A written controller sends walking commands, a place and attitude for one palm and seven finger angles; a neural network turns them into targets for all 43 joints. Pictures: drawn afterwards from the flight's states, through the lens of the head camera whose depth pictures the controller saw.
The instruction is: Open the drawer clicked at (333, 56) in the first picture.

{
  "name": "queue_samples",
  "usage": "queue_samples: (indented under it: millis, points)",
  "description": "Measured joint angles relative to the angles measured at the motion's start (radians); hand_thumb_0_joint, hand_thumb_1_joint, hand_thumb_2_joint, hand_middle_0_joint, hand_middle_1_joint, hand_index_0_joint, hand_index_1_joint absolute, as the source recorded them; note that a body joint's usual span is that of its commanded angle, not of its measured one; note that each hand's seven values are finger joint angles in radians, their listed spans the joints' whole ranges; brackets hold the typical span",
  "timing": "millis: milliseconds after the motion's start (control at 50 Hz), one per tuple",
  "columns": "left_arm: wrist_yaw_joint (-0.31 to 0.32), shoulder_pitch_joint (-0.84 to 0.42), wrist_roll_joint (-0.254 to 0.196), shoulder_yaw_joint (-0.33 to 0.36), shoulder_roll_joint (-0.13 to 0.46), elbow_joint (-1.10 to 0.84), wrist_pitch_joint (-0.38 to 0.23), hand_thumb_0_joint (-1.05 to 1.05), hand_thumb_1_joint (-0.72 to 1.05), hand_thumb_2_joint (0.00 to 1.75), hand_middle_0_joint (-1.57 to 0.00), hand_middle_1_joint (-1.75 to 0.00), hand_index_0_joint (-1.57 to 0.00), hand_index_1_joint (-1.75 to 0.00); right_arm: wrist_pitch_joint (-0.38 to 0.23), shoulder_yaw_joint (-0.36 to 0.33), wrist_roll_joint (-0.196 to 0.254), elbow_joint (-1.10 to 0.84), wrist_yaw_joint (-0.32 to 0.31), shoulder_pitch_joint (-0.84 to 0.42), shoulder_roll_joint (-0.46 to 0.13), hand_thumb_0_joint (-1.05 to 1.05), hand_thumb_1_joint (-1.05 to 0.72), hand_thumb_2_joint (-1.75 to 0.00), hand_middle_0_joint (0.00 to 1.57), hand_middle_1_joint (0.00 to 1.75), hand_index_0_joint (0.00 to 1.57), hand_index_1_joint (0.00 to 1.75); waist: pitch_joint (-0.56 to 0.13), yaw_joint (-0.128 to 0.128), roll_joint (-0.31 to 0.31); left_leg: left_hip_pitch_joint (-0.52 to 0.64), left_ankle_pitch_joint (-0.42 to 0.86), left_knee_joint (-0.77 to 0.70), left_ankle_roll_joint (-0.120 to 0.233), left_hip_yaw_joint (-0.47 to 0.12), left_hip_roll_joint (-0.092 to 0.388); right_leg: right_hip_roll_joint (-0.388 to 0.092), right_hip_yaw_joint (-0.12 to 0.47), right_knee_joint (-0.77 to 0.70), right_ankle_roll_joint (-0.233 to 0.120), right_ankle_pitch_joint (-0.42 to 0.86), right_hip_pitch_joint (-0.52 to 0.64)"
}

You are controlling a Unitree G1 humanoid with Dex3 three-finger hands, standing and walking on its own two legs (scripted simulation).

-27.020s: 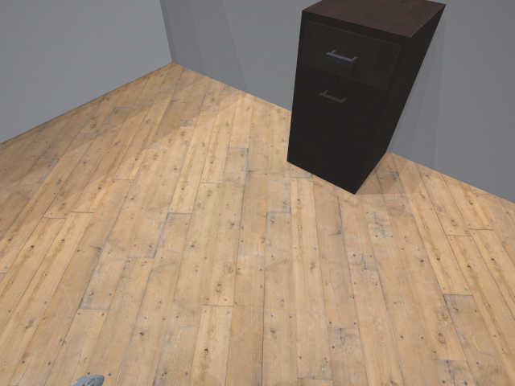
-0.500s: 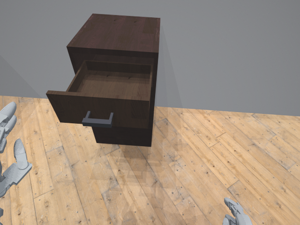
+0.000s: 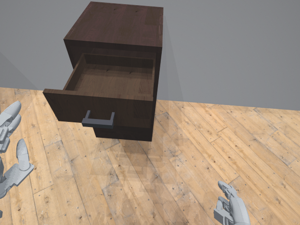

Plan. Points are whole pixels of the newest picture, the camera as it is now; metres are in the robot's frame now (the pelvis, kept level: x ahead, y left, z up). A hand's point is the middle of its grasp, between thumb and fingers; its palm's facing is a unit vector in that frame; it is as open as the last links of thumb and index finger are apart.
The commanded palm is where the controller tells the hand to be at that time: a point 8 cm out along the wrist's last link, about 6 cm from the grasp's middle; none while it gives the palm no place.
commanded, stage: stop stepping back and stand still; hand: left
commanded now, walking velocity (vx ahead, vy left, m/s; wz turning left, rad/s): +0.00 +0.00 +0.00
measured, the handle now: (99, 118) +0.48 +0.21 -0.08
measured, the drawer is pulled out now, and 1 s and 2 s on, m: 0.30 0.30 0.30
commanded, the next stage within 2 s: let the arm hang, fingers relaxed in 0.02 s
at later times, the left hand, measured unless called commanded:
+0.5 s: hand out of the picture +0.00 +0.17 -0.18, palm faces -0.01 -0.98 -0.18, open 7.0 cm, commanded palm none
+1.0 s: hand out of the picture -0.01 +0.15 -0.17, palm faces +0.00 -0.98 -0.21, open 7.3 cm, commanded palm none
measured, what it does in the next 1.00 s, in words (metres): stands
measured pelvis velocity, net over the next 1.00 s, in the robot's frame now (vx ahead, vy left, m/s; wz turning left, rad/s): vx -0.02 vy -0.02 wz -0.01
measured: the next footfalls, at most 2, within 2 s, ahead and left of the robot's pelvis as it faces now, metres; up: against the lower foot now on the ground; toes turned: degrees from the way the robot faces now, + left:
none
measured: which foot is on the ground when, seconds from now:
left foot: down 0.00-1.00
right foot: down 0.00-1.00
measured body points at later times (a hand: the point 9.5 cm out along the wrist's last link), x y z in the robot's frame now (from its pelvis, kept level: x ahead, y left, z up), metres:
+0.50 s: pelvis -0.01 -0.01 +0.00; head +0.01 +0.00 +0.45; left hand +0.00 +0.22 -0.16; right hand -0.01 -0.25 -0.14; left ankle -0.04 +0.09 -0.74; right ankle +0.02 -0.11 -0.74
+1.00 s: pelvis -0.02 -0.02 +0.00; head -0.01 -0.03 +0.45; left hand -0.01 +0.20 -0.15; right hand -0.05 -0.20 -0.17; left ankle -0.04 +0.09 -0.74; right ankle +0.02 -0.11 -0.74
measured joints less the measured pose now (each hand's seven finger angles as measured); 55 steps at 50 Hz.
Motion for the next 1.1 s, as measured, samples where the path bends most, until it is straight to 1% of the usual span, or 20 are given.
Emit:
queue_samples:
  millis: [120,140,160,200,220,260,300,340,400,420,440,500,540,680,820,960,1100]
  points:
    - [-0.002,0.0,-0.003,0.001,-0.002,0.001,0.003,0.02,0.89,0.89,-0.21,-0.3,-0.21,-0.3,0.009,0.001,0.001,-0.005,-0.003,0.001,-0.002,0.02,-0.91,-0.9,0.2,0.3,0.2,0.3,0.002,0.001,0.006,-0.003,0.003,-0.003,0.0,-0.003,-0.001,-0.001,-0.002,-0.003,0.0,0.002,-0.002]
    - [-0.014,-0.032,0.018,-0.021,0.006,0.057,-0.014,0.01,0.89,0.89,-0.21,-0.3,-0.21,-0.3,-0.015,-0.008,0.003,0.017,0.014,-0.001,-0.012,0.02,-0.91,-0.9,0.2,0.3,0.2,0.3,-0.005,0.003,0.016,-0.021,0.001,0.012,0.001,-0.008,-0.002,-0.004,-0.008,0.012,0.0,0.001,-0.018]
    - [-0.038,-0.089,0.04,-0.06,0.014,0.156,-0.005,0.01,0.89,0.89,-0.21,-0.3,-0.2,-0.3,-0.026,-0.019,0.001,0.049,0.035,-0.005,-0.029,0.02,-0.91,-0.9,0.2,0.3,0.2,0.3,-0.015,0.011,0.028,-0.042,-0.005,0.033,0.004,-0.013,-0.008,-0.011,-0.013,0.035,0.001,-0.007,-0.038]
    - [-0.079,-0.211,0.063,-0.146,0.002,0.422,0.072,0.0,0.89,0.9,-0.2,-0.3,-0.2,-0.3,-0.001,-0.028,-0.006,0.115,0.059,-0.02,-0.064,0.01,-0.9,-0.9,0.2,0.3,0.2,0.3,-0.041,0.025,0.052,-0.074,-0.02,0.071,0.01,-0.014,-0.019,-0.024,-0.013,0.083,0.004,-0.034,-0.072]
    - [-0.091,-0.264,0.068,-0.18,-0.017,0.569,0.119,0.0,0.89,0.9,-0.2,-0.3,-0.2,-0.3,0.017,-0.028,-0.011,0.144,0.063,-0.027,-0.075,0.01,-0.9,-0.9,0.2,0.3,0.2,0.3,-0.049,0.025,0.062,-0.08,-0.027,0.085,0.013,-0.012,-0.023,-0.028,-0.011,0.104,0.005,-0.045,-0.082]
    - [-0.104,-0.343,0.075,-0.231,-0.059,0.848,0.204,0.0,0.9,0.9,-0.2,-0.3,-0.2,-0.3,0.048,-0.024,-0.021,0.187,0.064,-0.032,-0.083,0.01,-0.91,-0.9,0.2,0.3,0.2,0.3,-0.05,0.017,0.069,-0.075,-0.035,0.098,0.014,-0.006,-0.024,-0.03,-0.004,0.126,0.008,-0.055,-0.083]
    - [-0.112,-0.382,0.077,-0.273,-0.095,1.078,0.259,0.01,0.9,0.9,-0.19,-0.3,-0.19,-0.3,0.068,-0.019,-0.027,0.215,0.061,-0.023,-0.077,0.01,-0.91,-0.9,0.2,0.3,0.2,0.3,-0.034,0.004,0.057,-0.054,-0.034,0.091,0.012,0.002,-0.022,-0.026,0.004,0.129,0.003,-0.056,-0.07]
    - [-0.119,-0.393,0.073,-0.315,-0.132,1.254,0.285,0.01,0.91,0.89,-0.19,-0.3,-0.19,-0.3,0.081,-0.015,-0.031,0.245,0.055,-0.004,-0.066,0.01,-0.91,-0.9,0.2,0.3,0.2,0.3,-0.011,-0.007,0.039,-0.027,-0.026,0.071,0.008,0.009,-0.017,-0.02,0.011,0.113,0.0,-0.046,-0.049]
    - [-0.13,-0.38,0.065,-0.364,-0.192,1.437,0.291,0.01,0.91,0.89,-0.19,-0.3,-0.19,-0.3,0.095,-0.008,-0.03,0.307,0.046,0.037,-0.049,0.01,-0.91,-0.9,0.2,0.3,0.2,0.29,0.021,-0.011,0.013,0.007,-0.005,0.029,0.001,0.014,-0.007,-0.007,0.016,0.064,-0.005,-0.019,-0.014]
    - [-0.118,-0.375,0.06,-0.357,-0.205,1.479,0.286,0.01,0.93,0.89,-0.2,-0.3,-0.2,-0.3,0.099,-0.006,-0.029,0.331,0.043,0.055,-0.042,0.01,-0.91,-0.9,0.2,0.3,0.2,0.29,0.029,-0.008,0.005,0.013,0.003,0.016,-0.001,0.012,-0.003,-0.003,0.013,0.044,-0.008,-0.009,-0.004]
    - [-0.11,-0.373,0.058,-0.347,-0.203,1.514,0.279,0.0,0.96,0.89,-0.2,-0.3,-0.2,-0.3,0.102,-0.003,-0.028,0.357,0.041,0.074,-0.033,0.01,-0.91,-0.9,0.2,0.3,0.2,0.29,0.037,-0.002,-0.002,0.017,0.011,0.004,-0.003,0.009,0.001,0.001,0.009,0.025,-0.01,0.001,0.005]
    - [-0.119,-0.356,0.056,-0.348,-0.187,1.597,0.262,0.0,0.99,0.89,-0.2,-0.3,-0.2,-0.3,0.114,0.001,-0.027,0.427,0.036,0.126,-0.011,0.01,-0.91,-0.9,0.2,0.3,0.2,0.29,0.05,0.013,-0.003,0.026,0.029,-0.024,-0.009,0.0,0.008,0.009,0.0,-0.025,-0.016,0.028,0.026]
    - [-0.121,-0.341,0.054,-0.349,-0.182,1.641,0.252,0.0,0.98,0.89,-0.2,-0.3,-0.2,-0.3,0.118,0.001,-0.025,0.467,0.033,0.154,0.002,0.01,-0.91,-0.9,0.2,0.3,0.2,0.29,0.056,0.017,0.004,0.031,0.037,-0.038,-0.01,-0.003,0.01,0.011,-0.004,-0.046,-0.018,0.039,0.036]
    - [-0.113,-0.312,0.049,-0.352,-0.189,1.74,0.24,0.0,0.93,0.89,-0.2,-0.3,-0.2,-0.3,0.113,0.002,-0.021,0.539,0.024,0.208,0.042,0.01,-0.91,-0.9,0.2,0.3,0.2,0.29,0.054,0.012,0.038,0.048,0.05,-0.063,-0.01,-0.003,0.007,0.01,-0.002,-0.064,-0.018,0.048,0.049]
    - [-0.104,-0.334,0.049,-0.352,-0.22,1.753,0.233,0.01,0.91,0.89,-0.2,-0.3,-0.2,-0.3,0.105,0.002,-0.021,0.55,0.023,0.198,0.078,0.01,-0.91,-0.9,0.2,0.3,0.2,0.29,0.039,0.007,0.056,0.052,0.054,-0.067,-0.009,0.004,0.004,0.007,0.005,-0.051,-0.019,0.044,0.043]
    - [-0.101,-0.372,0.053,-0.351,-0.255,1.734,0.222,0.0,0.91,0.89,-0.2,-0.3,-0.2,-0.3,0.093,-0.004,-0.024,0.541,0.021,0.173,0.093,0.01,-0.91,-0.9,0.2,0.3,0.2,0.29,0.017,0.004,0.054,0.055,0.054,-0.069,-0.013,0.01,0.006,0.009,0.01,-0.041,-0.022,0.04,0.039]
    - [-0.1,-0.381,0.054,-0.342,-0.245,1.73,0.22,0.02,0.93,0.89,-0.2,-0.3,-0.2,-0.3,0.087,-0.011,-0.025,0.532,0.017,0.16,0.085,0.01,-0.91,-0.9,0.2,0.3,0.2,0.29,0.01,0.005,0.049,0.06,0.052,-0.072,-0.019,0.011,0.012,0.016,0.01,-0.04,-0.028,0.037,0.04]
